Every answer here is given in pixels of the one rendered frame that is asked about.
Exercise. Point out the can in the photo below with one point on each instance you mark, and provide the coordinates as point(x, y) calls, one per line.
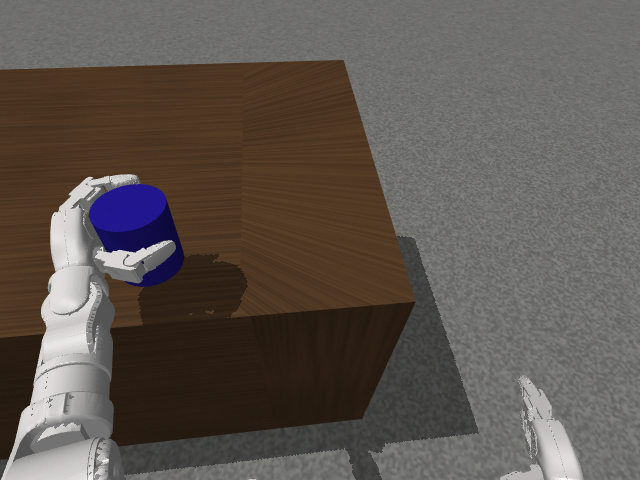
point(133, 217)

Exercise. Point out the left robot hand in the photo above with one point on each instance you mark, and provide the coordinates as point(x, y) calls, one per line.
point(75, 242)

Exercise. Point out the right robot hand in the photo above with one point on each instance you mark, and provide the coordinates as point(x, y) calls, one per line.
point(546, 440)

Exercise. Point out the left robot arm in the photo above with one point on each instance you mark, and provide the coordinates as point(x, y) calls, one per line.
point(64, 433)

